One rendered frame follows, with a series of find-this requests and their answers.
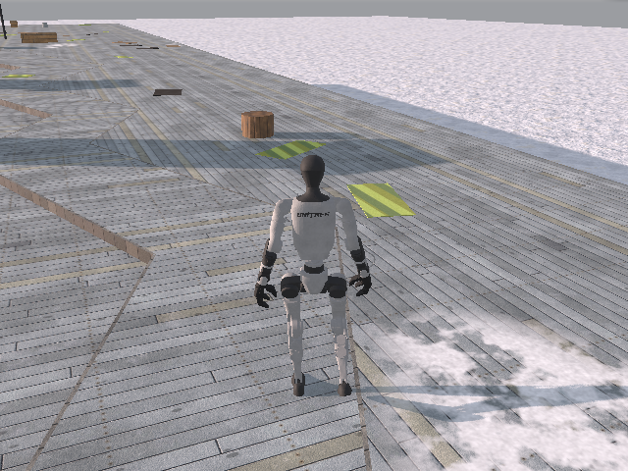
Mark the right robot forearm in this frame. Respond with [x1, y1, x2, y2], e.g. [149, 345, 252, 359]
[350, 236, 370, 278]

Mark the humanoid robot head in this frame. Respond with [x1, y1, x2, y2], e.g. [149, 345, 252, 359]
[296, 155, 330, 202]

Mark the right robot upper arm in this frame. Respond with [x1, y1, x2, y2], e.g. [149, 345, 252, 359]
[334, 197, 360, 251]

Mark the left robot upper arm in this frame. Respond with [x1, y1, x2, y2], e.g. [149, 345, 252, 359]
[267, 198, 292, 253]

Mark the left robot shin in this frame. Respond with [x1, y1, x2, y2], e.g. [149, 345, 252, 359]
[288, 322, 303, 384]

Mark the left robot forearm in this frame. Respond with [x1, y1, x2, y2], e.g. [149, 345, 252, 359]
[257, 238, 277, 286]

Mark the robot left hand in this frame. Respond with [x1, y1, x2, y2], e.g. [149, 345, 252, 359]
[254, 283, 277, 308]

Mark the robot right hand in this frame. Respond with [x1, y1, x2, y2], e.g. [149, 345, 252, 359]
[349, 274, 372, 296]

